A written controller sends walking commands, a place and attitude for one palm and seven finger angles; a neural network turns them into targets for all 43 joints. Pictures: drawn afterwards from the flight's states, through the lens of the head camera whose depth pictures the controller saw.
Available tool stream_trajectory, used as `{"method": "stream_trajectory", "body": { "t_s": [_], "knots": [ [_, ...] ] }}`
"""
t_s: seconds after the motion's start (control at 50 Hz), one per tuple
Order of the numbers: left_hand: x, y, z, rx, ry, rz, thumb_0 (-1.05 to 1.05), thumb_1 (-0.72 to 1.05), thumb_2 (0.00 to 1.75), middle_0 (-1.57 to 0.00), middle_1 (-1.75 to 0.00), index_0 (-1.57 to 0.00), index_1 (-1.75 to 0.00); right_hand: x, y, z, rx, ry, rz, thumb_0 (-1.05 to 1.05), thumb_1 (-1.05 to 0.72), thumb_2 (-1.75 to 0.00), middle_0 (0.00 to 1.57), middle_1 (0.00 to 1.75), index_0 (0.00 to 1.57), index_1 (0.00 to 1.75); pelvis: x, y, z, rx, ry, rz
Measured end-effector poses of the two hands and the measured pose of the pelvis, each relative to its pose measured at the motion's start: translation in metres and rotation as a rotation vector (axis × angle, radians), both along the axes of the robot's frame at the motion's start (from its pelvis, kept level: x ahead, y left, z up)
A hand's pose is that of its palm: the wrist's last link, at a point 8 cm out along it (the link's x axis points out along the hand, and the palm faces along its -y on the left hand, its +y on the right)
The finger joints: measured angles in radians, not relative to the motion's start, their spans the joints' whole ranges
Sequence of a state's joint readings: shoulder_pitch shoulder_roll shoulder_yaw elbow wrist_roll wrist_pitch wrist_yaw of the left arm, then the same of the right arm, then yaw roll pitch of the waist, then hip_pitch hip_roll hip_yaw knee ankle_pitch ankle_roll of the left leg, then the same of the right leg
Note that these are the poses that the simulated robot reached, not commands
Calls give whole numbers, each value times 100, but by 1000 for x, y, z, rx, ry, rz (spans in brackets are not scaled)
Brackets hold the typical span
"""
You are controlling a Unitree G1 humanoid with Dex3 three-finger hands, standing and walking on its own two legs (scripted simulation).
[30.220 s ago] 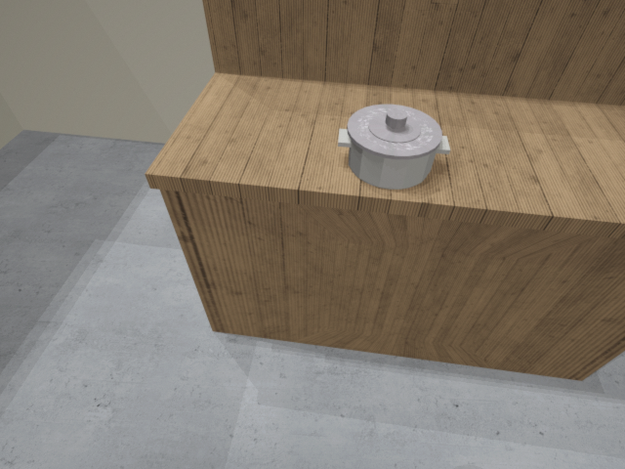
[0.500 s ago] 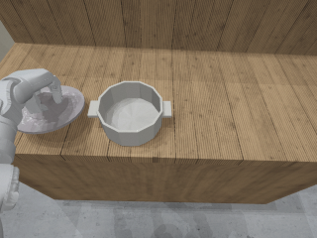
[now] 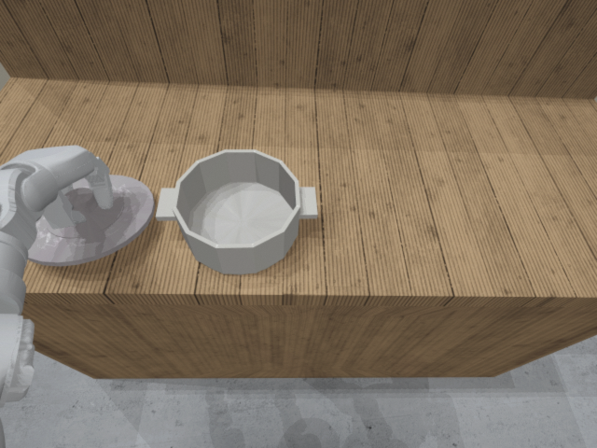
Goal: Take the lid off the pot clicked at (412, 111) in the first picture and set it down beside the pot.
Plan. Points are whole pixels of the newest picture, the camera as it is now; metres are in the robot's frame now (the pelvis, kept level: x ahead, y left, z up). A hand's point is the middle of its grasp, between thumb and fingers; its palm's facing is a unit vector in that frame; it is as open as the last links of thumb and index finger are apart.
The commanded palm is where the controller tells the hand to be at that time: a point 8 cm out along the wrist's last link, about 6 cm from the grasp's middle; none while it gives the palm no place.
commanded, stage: lower the lid onto the table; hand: left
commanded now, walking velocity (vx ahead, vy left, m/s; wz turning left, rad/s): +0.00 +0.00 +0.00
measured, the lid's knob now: (80, 201) +0.45 +0.32 +0.03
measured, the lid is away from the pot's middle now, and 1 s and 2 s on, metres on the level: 0.23 0.24 0.24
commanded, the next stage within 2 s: open the fingers wide in 0.80 s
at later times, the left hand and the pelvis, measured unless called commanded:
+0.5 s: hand (72, 205) +0.43 +0.32 +0.04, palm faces -0.51 -0.11 -0.85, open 6.3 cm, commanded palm +0.46 +0.32 +0.09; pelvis -0.01 +0.00 -0.01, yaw -1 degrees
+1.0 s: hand (71, 206) +0.43 +0.32 +0.04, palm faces -0.48 -0.09 -0.87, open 6.3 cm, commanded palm +0.45 +0.31 +0.09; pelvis -0.02 +0.00 -0.02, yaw -2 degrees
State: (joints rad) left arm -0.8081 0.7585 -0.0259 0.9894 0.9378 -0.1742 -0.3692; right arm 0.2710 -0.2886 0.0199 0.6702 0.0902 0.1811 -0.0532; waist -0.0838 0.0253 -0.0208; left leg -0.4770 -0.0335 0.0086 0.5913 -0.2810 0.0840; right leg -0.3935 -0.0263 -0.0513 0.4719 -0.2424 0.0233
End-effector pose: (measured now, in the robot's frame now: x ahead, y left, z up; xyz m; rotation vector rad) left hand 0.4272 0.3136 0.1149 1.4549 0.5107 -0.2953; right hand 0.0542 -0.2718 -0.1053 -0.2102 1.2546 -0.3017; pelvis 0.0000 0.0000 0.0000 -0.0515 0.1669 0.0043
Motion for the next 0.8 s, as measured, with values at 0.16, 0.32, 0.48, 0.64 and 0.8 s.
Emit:
{"method": "stream_trajectory", "body": {
  "t_s": [0.16,0.32,0.48,0.64,0.8],
  "knots": [
    [-2,1,-4,-11,-1,4,7,32,73,-67,-89,-83,-96,-5,-1,-3,-6,9,-1,0,-91,-90,20,30,20,30,-2,0,-3,-2,12,-1],
    [4,4,-12,10,21,10,8,30,71,-68,-91,-86,-98,-19,-5,-4,-26,31,-18,0,-91,-89,20,30,20,30,-6,-2,-7,-6,36,-5],
    [12,6,-14,1,23,14,5,28,70,-70,-95,-88,-98,-38,-9,-6,-44,64,-50,0,-91,-89,20,30,20,30,-8,-2,-13,-11,62,-15],
    [18,8,-16,6,29,12,4,26,71,-71,-99,-89,-97,-57,-8,-12,-41,97,-77,0,-91,-89,20,30,20,30,-12,-2,-20,-15,91,-27],
    [17,7,-16,12,25,10,4,25,72,-71,-99,-89,-98,-68,-4,-17,-30,115,-93,0,-91,-89,20,30,20,30,-16,-2,-24,-17,104,-32]
  ]
}}
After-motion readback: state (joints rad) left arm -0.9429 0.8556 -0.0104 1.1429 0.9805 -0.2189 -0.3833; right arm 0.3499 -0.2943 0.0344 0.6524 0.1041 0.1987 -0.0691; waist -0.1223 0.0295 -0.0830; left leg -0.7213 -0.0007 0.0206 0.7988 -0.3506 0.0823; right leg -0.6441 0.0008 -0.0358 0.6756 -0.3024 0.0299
